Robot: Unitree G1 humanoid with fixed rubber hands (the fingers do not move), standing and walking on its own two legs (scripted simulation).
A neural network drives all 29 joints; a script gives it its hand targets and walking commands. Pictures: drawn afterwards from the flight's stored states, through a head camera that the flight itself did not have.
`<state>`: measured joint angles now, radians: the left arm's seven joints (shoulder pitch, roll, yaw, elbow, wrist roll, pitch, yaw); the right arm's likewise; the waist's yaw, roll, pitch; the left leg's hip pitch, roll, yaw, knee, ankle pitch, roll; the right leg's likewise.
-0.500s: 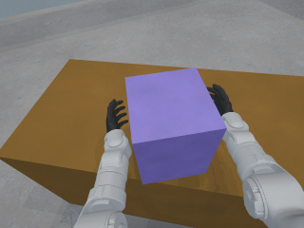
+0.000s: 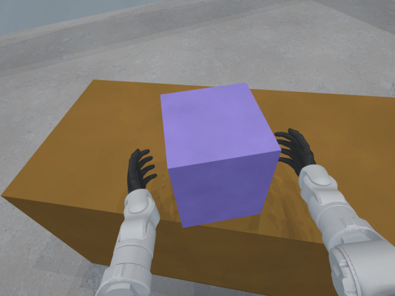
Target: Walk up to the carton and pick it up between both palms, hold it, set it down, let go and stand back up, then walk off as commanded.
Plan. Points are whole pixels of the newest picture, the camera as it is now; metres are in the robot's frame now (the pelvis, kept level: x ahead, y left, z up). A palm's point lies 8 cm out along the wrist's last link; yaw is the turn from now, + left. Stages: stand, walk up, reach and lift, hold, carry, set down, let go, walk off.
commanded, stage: set down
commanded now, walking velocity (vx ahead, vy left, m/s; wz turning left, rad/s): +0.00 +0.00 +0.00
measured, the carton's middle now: (213, 157) +0.44 +0.03 +0.02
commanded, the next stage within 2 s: none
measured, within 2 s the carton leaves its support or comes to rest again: neither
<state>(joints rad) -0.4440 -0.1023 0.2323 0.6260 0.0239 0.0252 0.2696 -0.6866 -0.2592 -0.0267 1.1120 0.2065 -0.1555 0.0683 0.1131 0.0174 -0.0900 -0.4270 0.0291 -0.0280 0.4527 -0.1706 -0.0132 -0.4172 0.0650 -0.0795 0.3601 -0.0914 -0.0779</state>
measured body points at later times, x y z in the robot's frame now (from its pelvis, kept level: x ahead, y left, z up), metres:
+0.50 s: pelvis -0.01 +0.00 +0.00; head +0.01 +0.00 +0.45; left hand +0.28 +0.21 +0.02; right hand +0.34 -0.19 +0.01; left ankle +0.03 +0.13 -0.74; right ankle +0.05 -0.07 -0.74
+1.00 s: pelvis +0.01 +0.00 +0.00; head +0.01 +0.02 +0.45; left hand +0.25 +0.19 +0.02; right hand +0.28 -0.22 -0.01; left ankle +0.03 +0.13 -0.74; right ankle +0.05 -0.07 -0.74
